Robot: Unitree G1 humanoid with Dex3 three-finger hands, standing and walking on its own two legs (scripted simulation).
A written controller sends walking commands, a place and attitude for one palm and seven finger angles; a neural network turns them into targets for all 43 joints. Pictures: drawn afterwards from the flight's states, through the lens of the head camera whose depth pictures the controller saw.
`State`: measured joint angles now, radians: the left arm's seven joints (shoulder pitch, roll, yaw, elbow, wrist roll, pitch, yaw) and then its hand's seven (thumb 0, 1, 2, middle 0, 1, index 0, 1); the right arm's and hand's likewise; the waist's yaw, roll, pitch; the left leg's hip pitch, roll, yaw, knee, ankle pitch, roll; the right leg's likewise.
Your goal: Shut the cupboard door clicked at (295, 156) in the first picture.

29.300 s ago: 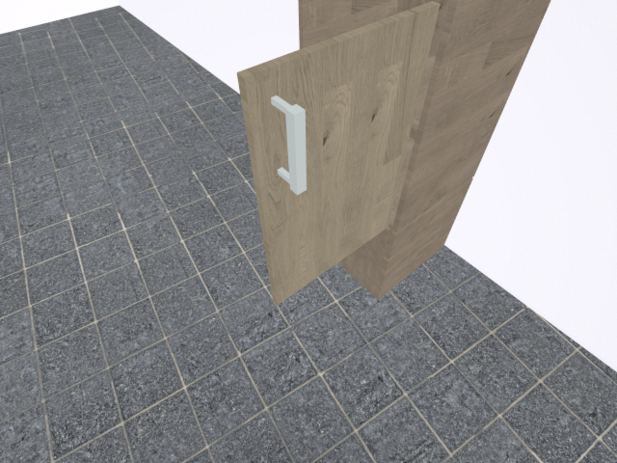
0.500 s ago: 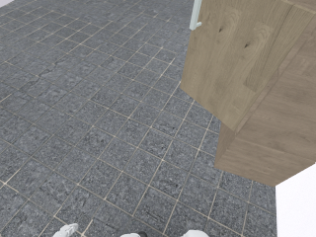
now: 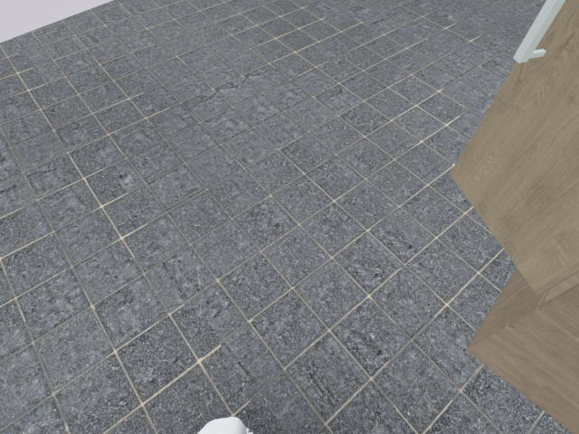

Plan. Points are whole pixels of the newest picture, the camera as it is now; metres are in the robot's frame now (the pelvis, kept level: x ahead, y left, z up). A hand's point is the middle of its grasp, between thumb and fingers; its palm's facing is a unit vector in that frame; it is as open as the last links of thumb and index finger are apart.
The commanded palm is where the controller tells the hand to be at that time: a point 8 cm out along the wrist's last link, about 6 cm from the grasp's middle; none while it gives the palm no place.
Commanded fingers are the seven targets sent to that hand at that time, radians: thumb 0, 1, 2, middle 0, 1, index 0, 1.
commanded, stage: walk to a spot facing it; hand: left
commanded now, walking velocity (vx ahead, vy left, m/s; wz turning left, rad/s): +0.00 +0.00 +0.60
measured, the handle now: (551, 20) +0.79 -0.43 +0.15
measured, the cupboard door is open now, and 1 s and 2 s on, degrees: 60 60 60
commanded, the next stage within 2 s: turn to face it in 1.30 s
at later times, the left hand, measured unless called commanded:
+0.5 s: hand out of the picture +0.02 +0.20 -0.15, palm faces +0.34 -0.91 -0.24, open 7.4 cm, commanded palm none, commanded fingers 0.00 0.90 0.90 -0.20 -0.30 -0.20 -0.30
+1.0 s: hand (75, 364) +0.21 +0.35 -0.13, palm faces +0.50 -0.84 -0.20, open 7.4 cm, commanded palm none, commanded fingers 0.00 0.90 0.90 -0.20 -0.30 -0.20 -0.30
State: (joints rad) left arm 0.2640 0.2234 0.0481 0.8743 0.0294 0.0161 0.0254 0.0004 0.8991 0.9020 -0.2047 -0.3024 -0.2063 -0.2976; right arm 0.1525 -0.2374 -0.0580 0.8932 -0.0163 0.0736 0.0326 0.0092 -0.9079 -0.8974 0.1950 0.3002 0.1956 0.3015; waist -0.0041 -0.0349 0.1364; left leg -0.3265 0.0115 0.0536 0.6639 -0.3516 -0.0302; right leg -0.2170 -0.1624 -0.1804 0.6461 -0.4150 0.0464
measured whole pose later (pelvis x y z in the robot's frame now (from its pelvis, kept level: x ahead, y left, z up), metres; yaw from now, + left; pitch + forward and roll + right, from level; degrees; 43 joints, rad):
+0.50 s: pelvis +0.05 +0.01 +0.01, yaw +19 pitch +1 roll +0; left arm 0.32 0.19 0.06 0.91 0.04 -0.03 0.01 0.00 0.90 0.90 -0.20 -0.30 -0.20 -0.30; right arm 0.18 -0.23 -0.07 0.89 -0.03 0.06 0.05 0.01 -0.91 -0.90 0.20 0.30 0.20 0.30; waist -0.01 -0.01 0.06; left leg -0.56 0.04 0.03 1.07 -0.34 -0.02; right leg -0.13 -0.12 -0.21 0.45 -0.32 0.04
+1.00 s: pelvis +0.20 +0.12 +0.02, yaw +31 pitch +1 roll +0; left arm 0.13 0.22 0.07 0.89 0.03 0.00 -0.03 0.00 0.91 0.90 -0.20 -0.30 -0.20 -0.30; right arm 0.35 -0.15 -0.02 1.00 -0.02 -0.05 0.00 0.01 -0.90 -0.90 0.20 0.30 0.20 0.30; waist -0.03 -0.02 0.06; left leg -0.07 -0.06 0.01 0.33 -0.26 0.07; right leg -0.58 -0.12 -0.03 0.82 -0.14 0.06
